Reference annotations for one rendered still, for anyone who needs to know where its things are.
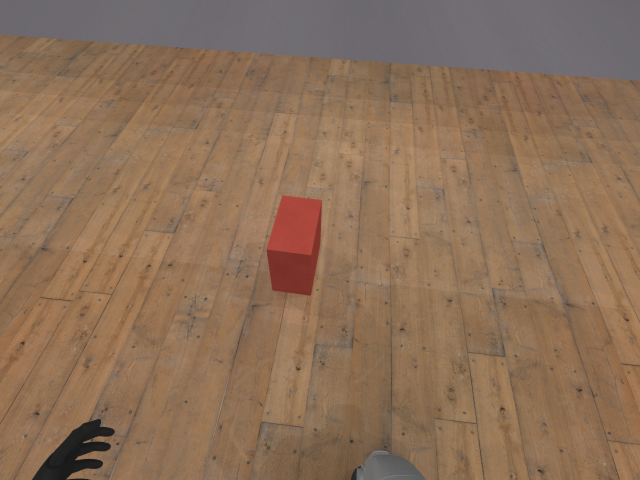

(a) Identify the robot right shin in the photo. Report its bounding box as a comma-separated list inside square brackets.
[365, 451, 389, 463]

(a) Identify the carton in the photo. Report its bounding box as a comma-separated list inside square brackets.
[267, 195, 322, 296]

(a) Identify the right robot thigh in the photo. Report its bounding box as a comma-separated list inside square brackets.
[357, 454, 427, 480]

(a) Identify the left robot hand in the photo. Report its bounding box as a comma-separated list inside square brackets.
[32, 419, 115, 480]

